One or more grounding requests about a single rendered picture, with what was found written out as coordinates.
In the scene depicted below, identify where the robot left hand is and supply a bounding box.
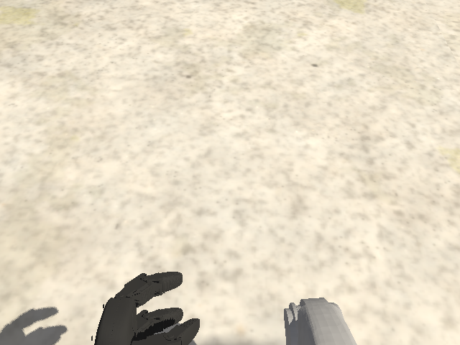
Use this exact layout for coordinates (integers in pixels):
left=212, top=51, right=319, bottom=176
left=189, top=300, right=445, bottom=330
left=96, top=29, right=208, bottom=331
left=91, top=272, right=200, bottom=345

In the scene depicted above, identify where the robot right thigh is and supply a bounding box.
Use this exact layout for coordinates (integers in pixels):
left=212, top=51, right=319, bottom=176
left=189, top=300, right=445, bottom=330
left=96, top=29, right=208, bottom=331
left=284, top=298, right=357, bottom=345

